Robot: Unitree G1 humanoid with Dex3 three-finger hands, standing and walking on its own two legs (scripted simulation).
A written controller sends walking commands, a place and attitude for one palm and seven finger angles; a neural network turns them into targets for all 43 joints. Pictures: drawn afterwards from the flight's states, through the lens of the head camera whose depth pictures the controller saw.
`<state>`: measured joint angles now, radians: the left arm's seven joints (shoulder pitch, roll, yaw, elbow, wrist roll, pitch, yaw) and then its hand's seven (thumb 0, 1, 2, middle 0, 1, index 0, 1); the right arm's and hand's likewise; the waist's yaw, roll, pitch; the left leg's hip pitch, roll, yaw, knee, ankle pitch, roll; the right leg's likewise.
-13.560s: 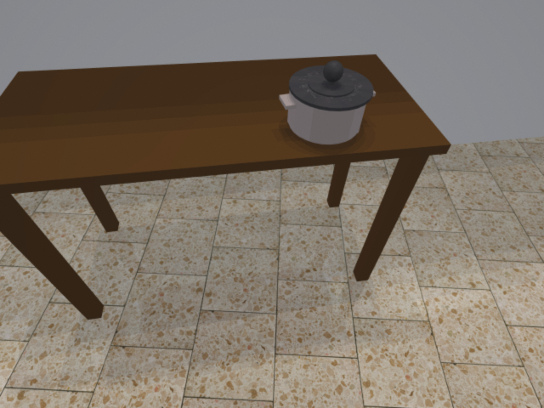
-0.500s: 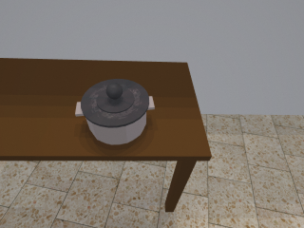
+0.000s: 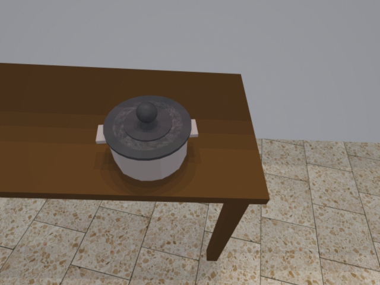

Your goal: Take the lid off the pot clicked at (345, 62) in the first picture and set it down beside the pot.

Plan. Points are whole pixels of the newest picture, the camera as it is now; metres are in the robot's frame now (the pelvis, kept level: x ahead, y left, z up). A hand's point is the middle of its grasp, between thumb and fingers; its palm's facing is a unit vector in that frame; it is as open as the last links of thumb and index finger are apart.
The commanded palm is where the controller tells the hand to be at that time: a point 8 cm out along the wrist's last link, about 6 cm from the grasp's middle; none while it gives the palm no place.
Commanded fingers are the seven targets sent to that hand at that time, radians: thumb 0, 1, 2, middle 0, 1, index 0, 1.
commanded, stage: lift the closed hand beside the body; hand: left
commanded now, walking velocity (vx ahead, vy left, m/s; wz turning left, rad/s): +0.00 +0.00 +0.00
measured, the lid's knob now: (146, 112) +0.44 +0.14 +0.12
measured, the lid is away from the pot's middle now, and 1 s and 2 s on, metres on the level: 0.00 0.00 0.00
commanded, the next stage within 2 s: raise the hand higher, near the body in 0.66 s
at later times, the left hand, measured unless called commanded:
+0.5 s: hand out of the picture +0.09 +0.19 -0.04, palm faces +0.28 -0.90 -0.35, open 3.9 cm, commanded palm +0.06 +0.23 +0.00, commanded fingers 0.00 0.90 0.90 -1.26 -1.45 -1.26 -1.45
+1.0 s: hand (81, 282) +0.12 +0.19 +0.03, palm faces +0.26 -0.89 -0.38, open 3.1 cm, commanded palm +0.08 +0.23 +0.07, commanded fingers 0.00 0.90 0.90 -1.30 -1.50 -1.30 -1.50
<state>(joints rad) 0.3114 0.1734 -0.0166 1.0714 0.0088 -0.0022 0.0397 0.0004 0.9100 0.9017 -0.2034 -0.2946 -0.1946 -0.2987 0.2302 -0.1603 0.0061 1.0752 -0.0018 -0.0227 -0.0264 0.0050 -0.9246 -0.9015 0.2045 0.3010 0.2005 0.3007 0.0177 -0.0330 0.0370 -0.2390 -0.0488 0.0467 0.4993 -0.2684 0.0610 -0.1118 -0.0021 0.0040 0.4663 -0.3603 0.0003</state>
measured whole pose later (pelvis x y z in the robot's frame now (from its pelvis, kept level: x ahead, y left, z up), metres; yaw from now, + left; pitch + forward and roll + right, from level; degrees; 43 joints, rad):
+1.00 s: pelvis +0.00 -0.04 +0.00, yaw +2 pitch +1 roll +0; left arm 0.72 0.27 0.13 -0.25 -0.04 -0.04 0.06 0.01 0.90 0.90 -1.29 -1.49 -1.29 -1.49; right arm 0.19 -0.22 -0.01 0.63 0.00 -0.09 -0.06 0.01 -0.91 -0.90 0.21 0.30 0.20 0.30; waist 0.06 0.04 -0.02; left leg -0.24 -0.02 0.00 0.47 -0.24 0.01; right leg -0.09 0.04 -0.04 0.42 -0.34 -0.05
